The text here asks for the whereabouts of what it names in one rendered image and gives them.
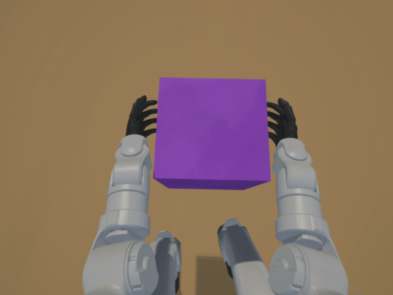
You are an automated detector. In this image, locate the robot left foot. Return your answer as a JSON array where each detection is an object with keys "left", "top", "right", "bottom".
[{"left": 175, "top": 238, "right": 179, "bottom": 293}]

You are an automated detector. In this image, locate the robot left upper arm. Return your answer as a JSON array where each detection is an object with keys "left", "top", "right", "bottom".
[{"left": 83, "top": 239, "right": 159, "bottom": 295}]

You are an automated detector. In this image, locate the right robot forearm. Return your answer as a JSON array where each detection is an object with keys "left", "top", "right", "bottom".
[{"left": 272, "top": 138, "right": 342, "bottom": 264}]

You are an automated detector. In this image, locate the carton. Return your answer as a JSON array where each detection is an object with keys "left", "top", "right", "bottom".
[{"left": 153, "top": 77, "right": 271, "bottom": 190}]

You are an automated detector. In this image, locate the right robot hand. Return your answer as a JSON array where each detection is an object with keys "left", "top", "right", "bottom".
[{"left": 267, "top": 98, "right": 298, "bottom": 146}]

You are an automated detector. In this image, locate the left robot forearm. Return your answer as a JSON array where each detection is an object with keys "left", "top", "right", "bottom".
[{"left": 82, "top": 134, "right": 152, "bottom": 288}]

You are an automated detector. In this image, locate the right robot thigh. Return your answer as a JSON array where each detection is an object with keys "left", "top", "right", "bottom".
[{"left": 217, "top": 224, "right": 275, "bottom": 295}]

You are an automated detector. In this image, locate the robot right upper arm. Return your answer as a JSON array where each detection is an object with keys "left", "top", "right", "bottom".
[{"left": 268, "top": 243, "right": 361, "bottom": 295}]

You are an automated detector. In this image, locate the left robot hand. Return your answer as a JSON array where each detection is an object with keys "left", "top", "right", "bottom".
[{"left": 126, "top": 95, "right": 158, "bottom": 138}]

